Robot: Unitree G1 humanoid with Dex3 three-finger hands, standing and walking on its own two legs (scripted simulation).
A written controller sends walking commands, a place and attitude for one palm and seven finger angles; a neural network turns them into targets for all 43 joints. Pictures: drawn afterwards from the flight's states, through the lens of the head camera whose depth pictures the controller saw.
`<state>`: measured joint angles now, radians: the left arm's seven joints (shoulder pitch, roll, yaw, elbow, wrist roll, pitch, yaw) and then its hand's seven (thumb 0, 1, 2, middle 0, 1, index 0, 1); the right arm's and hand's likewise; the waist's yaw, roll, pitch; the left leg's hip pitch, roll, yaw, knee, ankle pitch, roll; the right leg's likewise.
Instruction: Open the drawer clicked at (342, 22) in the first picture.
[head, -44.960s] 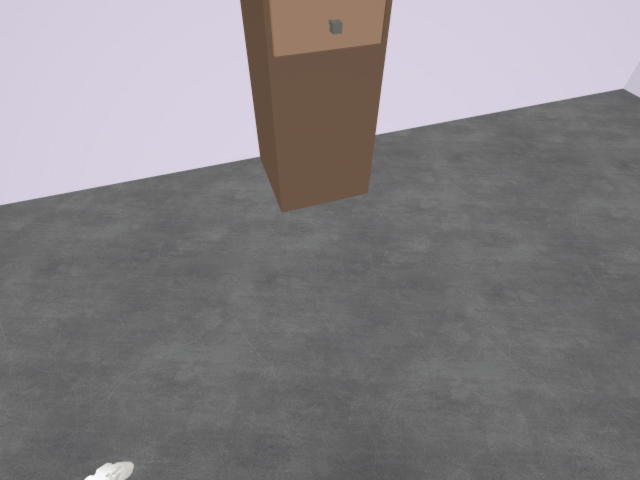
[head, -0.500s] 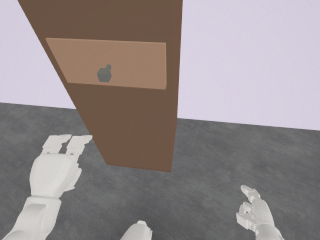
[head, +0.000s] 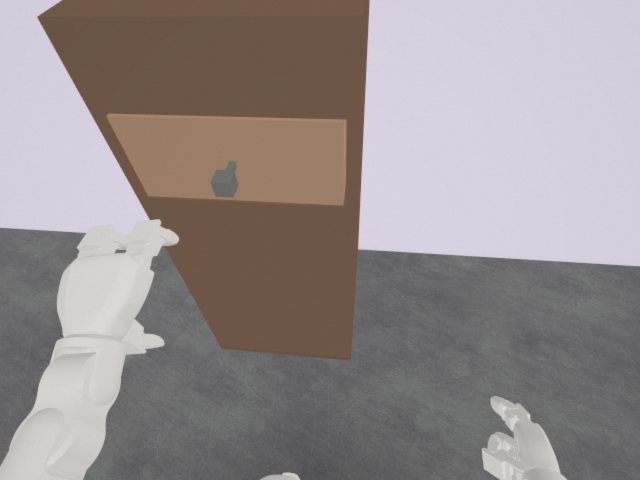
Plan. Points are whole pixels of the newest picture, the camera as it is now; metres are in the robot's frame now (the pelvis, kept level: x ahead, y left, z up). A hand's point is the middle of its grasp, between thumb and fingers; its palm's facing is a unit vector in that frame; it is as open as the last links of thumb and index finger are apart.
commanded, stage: raise the hand with hooked fingers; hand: left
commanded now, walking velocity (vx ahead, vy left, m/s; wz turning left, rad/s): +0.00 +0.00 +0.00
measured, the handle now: (227, 177) +0.55 +0.24 +0.05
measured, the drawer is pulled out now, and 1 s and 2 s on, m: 0.00 0.00 0.00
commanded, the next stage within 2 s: move the hooked fingers above the handle in 0.78 s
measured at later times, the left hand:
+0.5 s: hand (132, 251) +0.29 +0.24 +0.16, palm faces +0.09 -0.08 -0.99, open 13.8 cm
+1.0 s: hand (159, 259) +0.30 +0.22 +0.14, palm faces +0.03 -0.08 -1.00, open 13.8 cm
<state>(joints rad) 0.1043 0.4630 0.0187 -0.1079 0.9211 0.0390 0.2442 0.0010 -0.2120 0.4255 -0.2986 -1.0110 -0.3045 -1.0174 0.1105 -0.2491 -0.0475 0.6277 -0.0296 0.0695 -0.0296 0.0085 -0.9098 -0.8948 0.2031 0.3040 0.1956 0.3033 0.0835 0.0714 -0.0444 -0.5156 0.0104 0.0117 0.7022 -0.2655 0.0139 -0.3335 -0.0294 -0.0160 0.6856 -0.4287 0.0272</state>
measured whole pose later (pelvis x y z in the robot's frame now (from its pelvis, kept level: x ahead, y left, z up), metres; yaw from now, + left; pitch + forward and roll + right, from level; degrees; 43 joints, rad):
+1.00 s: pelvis -0.01 -0.02 +0.02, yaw +1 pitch +0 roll +0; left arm -0.16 0.53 -0.05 0.02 0.85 0.05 -0.07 0.00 -0.49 0.30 -0.32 -1.20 -0.32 -1.20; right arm 0.10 -0.26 0.01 0.65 0.02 0.10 -0.04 0.01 -0.91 -0.89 0.20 0.30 0.20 0.30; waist 0.08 0.10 0.00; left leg -0.32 0.01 0.00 0.47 -0.14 -0.01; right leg -0.16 -0.02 -0.03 0.49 -0.33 0.01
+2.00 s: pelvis +0.01 -0.02 +0.01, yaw -1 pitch +8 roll +0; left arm -0.65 0.57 -0.01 0.68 0.96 -0.08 0.02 0.00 -0.49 0.30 -0.32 -1.20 -0.32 -1.20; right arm 0.24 -0.27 -0.04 0.68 0.03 0.14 -0.06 0.00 -0.91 -0.89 0.20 0.30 0.20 0.30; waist -0.03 0.05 -0.06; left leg -0.53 0.04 0.02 0.62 -0.23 -0.01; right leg -0.37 0.00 -0.01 0.63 -0.40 0.00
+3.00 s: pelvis +0.00 +0.00 -0.01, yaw -3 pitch +16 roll -2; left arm -0.94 0.65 0.02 1.00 1.05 -0.12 0.10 0.00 -0.49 0.30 -0.33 -1.21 -0.34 -1.22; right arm 0.35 -0.27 -0.05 0.69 0.02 0.13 -0.05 0.00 -0.91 -0.89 0.21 0.30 0.20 0.30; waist -0.12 0.04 -0.10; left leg -0.76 0.05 0.02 0.74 -0.25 0.02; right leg -0.58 0.01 0.01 0.70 -0.39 0.03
